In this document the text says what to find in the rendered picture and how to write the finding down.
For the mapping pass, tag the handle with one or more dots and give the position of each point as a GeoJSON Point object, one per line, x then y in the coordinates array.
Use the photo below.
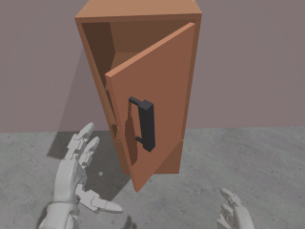
{"type": "Point", "coordinates": [146, 120]}

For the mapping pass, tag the cupboard door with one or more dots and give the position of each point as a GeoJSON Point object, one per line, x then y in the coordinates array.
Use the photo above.
{"type": "Point", "coordinates": [160, 75]}

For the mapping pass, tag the robot left hand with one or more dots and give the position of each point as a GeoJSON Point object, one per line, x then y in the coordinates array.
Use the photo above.
{"type": "Point", "coordinates": [71, 170]}

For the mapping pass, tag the robot left forearm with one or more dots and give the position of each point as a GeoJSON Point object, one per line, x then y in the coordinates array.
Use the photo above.
{"type": "Point", "coordinates": [61, 215]}

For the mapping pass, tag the robot right hand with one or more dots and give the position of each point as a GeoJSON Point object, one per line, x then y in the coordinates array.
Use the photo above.
{"type": "Point", "coordinates": [239, 217]}

